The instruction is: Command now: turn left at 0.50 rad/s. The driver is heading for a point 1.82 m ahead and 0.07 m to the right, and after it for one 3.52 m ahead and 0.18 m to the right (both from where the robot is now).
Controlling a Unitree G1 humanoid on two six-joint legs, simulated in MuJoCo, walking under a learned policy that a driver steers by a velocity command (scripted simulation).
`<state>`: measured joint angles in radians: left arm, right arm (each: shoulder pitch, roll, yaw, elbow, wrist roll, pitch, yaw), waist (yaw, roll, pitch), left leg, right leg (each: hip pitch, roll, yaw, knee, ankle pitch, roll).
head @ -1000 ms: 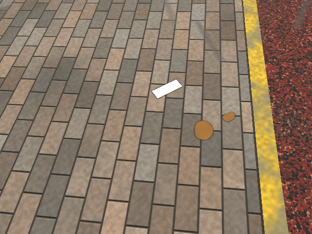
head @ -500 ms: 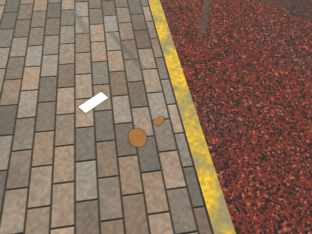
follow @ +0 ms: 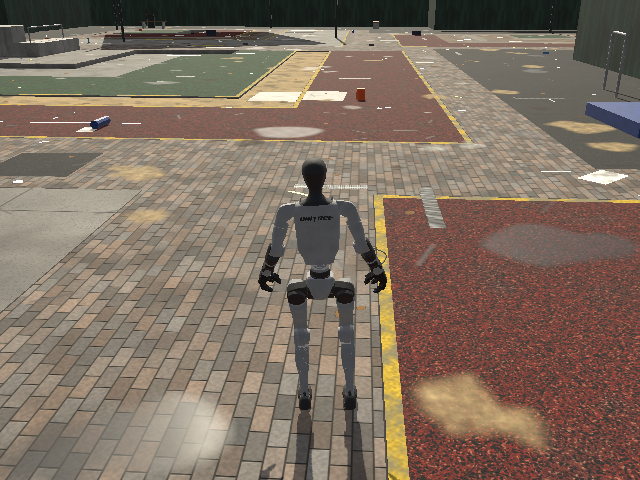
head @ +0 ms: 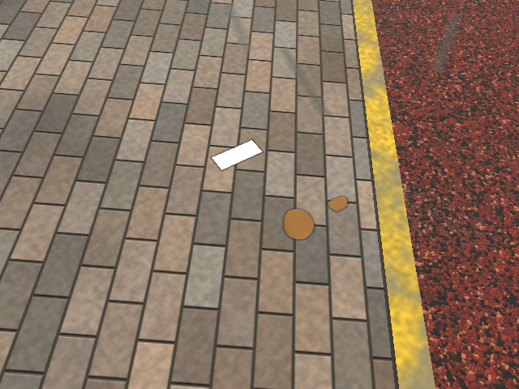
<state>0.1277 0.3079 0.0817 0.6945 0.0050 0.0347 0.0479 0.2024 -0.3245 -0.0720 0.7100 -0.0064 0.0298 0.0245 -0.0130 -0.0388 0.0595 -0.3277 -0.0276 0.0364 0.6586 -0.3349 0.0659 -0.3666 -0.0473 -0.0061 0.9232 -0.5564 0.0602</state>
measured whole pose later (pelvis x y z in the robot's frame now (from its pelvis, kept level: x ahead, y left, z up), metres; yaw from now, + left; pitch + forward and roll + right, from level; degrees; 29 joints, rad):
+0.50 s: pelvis +0.01 -0.01 +0.01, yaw +6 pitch +0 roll +0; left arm 0.21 0.28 0.05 0.77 -0.01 0.00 0.02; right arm 0.13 -0.25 -0.01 0.71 -0.03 0.01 -0.01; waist 0.01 0.00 0.04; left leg -0.23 -0.09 -0.07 0.51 -0.27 0.05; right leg -0.24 -0.03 0.07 0.51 -0.27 0.04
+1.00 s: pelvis +0.09 -0.08 +0.01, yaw -10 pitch +2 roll +2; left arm 0.11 0.29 0.04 0.61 -0.03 -0.01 -0.05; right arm 0.35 -0.33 -0.08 0.76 0.03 -0.04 0.00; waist -0.09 -0.01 0.02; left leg -0.02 0.07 0.18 0.34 -0.35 -0.04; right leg -0.49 -0.08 -0.03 0.68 -0.26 -0.01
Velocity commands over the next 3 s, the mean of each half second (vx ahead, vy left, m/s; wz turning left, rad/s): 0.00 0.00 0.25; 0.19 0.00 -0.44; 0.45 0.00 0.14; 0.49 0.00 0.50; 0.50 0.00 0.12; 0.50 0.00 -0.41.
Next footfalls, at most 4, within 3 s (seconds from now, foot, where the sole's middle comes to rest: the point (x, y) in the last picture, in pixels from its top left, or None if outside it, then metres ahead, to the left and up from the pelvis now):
0.44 right None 0.07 -0.15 -0.76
1.04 right None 0.19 -0.23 -0.76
1.56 left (287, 355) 0.54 -0.09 -0.76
2.02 right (347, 258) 0.83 -0.28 -0.76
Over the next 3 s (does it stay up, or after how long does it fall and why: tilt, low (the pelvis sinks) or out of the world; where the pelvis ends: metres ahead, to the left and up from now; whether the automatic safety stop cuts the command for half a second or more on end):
stays up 1.13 -0.09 0.01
